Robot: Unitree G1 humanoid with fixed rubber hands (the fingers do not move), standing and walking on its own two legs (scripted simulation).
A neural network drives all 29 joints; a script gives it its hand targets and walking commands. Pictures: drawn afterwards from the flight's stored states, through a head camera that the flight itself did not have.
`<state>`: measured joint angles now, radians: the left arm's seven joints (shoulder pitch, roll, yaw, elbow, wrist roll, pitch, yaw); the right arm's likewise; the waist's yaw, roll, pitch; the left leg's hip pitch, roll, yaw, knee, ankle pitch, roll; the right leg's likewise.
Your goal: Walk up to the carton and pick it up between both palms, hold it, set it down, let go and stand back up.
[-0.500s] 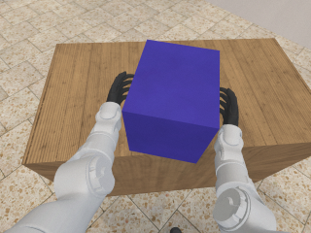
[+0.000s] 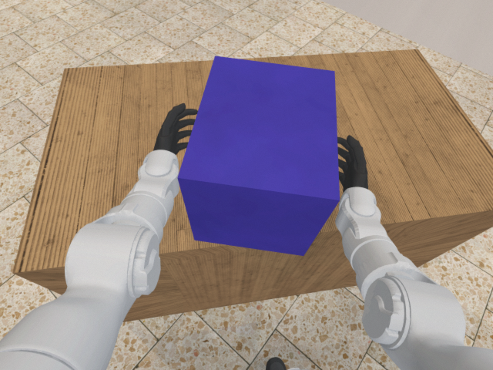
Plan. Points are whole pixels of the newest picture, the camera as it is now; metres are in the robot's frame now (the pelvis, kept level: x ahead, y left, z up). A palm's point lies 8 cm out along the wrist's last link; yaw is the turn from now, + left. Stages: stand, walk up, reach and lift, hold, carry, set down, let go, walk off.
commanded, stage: set down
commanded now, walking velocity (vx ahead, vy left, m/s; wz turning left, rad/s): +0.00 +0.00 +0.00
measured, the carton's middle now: (261, 159) +0.46 -0.05 +0.00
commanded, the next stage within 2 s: none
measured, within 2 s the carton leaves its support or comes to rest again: neither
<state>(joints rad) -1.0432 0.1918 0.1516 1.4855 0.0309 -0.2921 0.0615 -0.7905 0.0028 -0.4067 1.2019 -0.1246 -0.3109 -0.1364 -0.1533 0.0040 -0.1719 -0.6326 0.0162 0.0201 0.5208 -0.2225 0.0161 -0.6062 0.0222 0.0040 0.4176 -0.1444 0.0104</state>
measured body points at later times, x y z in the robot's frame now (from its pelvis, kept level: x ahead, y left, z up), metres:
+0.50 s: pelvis -0.02 -0.01 -0.02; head +0.08 +0.02 +0.42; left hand +0.45 +0.15 +0.01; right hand +0.38 -0.24 +0.01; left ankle +0.00 +0.10 -0.73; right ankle +0.01 -0.13 -0.73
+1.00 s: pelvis -0.04 -0.02 -0.01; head +0.01 +0.01 +0.43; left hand +0.39 +0.17 +0.02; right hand +0.33 -0.22 +0.02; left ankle +0.00 +0.10 -0.73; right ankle +0.01 -0.13 -0.73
